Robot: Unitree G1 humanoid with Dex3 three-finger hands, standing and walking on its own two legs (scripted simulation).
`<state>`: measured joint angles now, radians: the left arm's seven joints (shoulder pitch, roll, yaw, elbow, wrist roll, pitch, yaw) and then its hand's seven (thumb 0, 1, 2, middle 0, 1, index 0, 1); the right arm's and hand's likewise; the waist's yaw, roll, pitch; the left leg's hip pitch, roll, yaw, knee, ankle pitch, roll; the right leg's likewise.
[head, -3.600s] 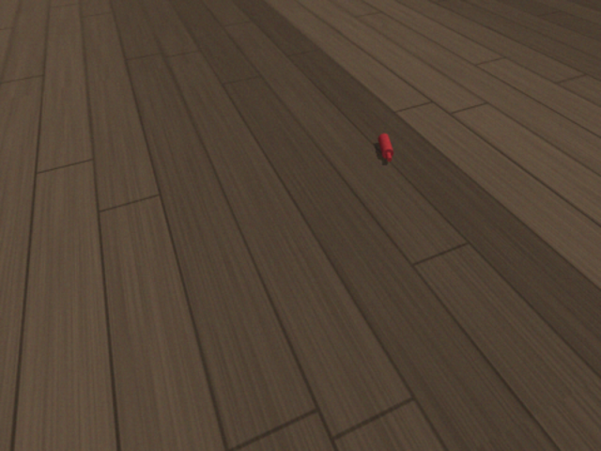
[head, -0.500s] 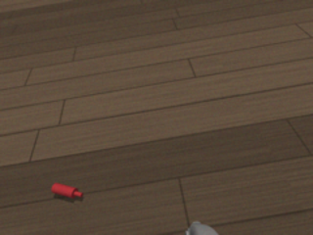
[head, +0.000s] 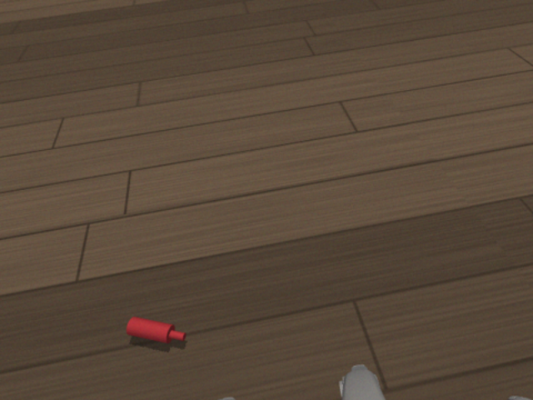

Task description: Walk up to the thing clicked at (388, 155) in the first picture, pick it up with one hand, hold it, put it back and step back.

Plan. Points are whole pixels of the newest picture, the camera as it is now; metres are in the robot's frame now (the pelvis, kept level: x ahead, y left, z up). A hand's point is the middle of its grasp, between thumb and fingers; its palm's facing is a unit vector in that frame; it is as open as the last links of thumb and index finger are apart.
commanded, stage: walk up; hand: left
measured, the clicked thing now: (157, 331) +0.47 +0.45 -0.67
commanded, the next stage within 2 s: none
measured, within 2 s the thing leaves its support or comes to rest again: neither
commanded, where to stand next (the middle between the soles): +0.04 +0.34 m, yaw -14 degrees
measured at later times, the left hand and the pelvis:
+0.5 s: hand out of the picture +0.10 +0.48 -0.07, palm faces -0.07 -0.79 -0.61, open 7.4 cm; pelvis -0.02 +0.19 +0.03, yaw -5 degrees
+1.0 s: hand out of the picture +0.09 +0.66 -0.10, palm faces -0.26 -0.85 -0.45, open 7.4 cm; pelvis -0.03 +0.40 +0.04, yaw -13 degrees
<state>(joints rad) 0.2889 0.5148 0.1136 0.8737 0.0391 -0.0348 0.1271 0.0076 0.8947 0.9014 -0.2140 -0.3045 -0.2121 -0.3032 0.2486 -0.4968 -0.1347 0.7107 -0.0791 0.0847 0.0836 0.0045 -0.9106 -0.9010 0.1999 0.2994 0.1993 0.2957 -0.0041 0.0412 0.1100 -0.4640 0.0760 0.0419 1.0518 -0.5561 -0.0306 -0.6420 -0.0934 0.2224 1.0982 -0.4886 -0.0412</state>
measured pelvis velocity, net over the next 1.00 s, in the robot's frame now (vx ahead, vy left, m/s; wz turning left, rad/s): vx -0.03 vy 0.40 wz -0.22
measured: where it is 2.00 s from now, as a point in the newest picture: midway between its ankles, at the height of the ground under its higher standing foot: outside the picture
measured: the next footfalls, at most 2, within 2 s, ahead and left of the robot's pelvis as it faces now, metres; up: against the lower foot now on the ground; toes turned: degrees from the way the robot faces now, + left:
right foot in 0.26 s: +0.10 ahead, +0.00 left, +0.00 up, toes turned -8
left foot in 0.62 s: +0.03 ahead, +0.46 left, +0.00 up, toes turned -5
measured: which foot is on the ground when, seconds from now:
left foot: down 0.00-0.28, up 0.30-0.60, down 0.62-1.00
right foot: up 0.00-0.24, down 0.26-0.66, up 0.68-1.00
